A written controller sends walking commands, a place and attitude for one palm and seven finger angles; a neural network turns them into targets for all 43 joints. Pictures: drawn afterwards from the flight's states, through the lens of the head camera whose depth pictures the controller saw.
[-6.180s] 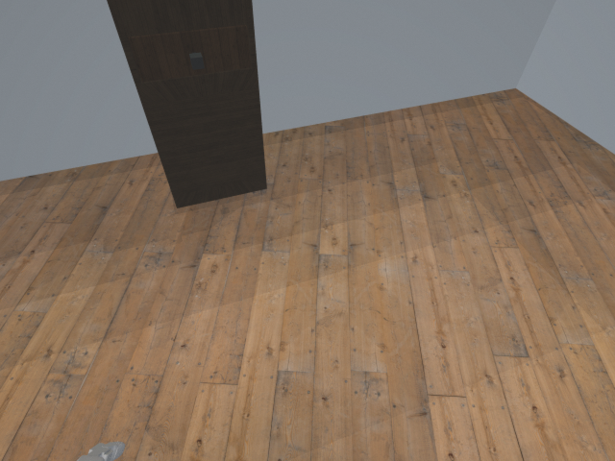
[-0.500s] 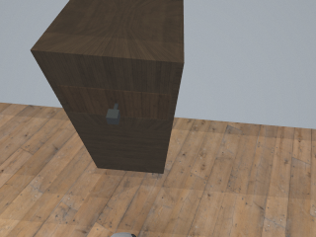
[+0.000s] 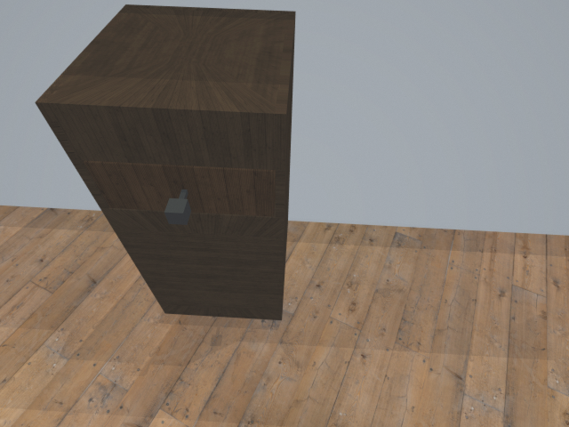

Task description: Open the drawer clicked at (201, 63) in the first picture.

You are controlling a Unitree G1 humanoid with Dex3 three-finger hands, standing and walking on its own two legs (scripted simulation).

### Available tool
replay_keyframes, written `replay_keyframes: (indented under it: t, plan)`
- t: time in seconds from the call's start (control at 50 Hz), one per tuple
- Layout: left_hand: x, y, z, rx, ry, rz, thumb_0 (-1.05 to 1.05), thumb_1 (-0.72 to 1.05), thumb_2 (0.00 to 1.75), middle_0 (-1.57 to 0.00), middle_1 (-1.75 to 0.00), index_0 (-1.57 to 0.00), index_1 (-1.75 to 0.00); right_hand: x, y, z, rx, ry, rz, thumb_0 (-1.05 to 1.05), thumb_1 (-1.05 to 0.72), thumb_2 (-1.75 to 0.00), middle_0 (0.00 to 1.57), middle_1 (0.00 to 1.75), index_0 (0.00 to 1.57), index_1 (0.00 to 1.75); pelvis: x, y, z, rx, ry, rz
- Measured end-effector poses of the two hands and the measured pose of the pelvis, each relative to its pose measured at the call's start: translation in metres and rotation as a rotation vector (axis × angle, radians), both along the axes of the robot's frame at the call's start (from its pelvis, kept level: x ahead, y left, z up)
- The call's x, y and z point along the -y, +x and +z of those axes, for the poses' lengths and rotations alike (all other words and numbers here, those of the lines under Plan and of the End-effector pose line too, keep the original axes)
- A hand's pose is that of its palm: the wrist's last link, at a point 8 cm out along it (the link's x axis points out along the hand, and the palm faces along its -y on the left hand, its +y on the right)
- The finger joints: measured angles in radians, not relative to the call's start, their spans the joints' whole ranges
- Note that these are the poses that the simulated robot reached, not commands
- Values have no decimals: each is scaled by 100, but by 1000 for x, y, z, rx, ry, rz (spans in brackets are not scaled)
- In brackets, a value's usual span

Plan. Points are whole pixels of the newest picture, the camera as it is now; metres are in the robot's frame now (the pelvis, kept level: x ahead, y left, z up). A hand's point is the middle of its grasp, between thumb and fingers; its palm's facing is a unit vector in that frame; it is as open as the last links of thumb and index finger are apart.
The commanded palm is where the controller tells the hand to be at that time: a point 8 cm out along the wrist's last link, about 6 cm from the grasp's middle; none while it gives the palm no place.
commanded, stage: come to a stop and stand still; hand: left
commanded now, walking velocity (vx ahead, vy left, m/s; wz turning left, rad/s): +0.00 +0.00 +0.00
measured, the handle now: (180, 204) +0.54 +0.25 -0.08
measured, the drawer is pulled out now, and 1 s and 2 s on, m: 0.00 0.00 0.00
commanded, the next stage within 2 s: look again from close up in 0.16 s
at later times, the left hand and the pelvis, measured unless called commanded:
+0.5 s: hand out of the picture -0.02 +0.19 -0.17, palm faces +0.02 -0.98 -0.19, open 7.4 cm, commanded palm none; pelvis -0.02 +0.02 +0.00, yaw -1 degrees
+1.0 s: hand out of the picture +0.10 +0.25 -0.11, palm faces -0.06 -0.87 -0.49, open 7.4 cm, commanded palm +0.10 +0.26 -0.05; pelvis -0.01 +0.05 +0.00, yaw -2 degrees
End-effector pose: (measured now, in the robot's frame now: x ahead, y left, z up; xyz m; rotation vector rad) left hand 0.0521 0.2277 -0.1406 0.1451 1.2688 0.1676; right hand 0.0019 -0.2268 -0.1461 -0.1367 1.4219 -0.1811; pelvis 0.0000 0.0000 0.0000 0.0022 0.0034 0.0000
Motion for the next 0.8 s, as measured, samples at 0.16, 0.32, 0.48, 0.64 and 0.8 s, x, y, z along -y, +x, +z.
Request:
replay_keyframes:
  t: [0.16,0.32,0.48,0.64,0.8]
  plan:
    - [0,-27,4,-57,0,2,0,93,90,-21,-30,-20,-30,-11,-14,2,-7,25,1,1,-92,-90,20,30,20,30,2,-5,6,20,-1,-12]
    - [2,-63,6,-116,11,-4,0,91,90,-20,-30,-20,-30,-13,-21,-1,3,39,-1,1,-92,-90,20,30,20,30,-4,-12,5,10,-15,-21]
    - [-11,-77,-3,-124,-16,-5,0,90,90,-20,-30,-20,-30,-32,-23,-2,67,32,8,1,-92,-90,19,30,20,29,-23,-15,0,20,-14,-16]
    - [-24,-69,-3,-93,-26,-18,0,91,90,-20,-30,-20,-30,-53,-36,1,44,43,12,1,-92,-90,20,30,20,30,-35,-17,1,24,-5,-23]
    - [-29,-71,-4,-122,-36,-19,0,91,90,-20,-30,-20,-30,-65,-45,2,3,51,3,1,-91,-90,20,30,20,30,-42,-14,3,13,-2,-26]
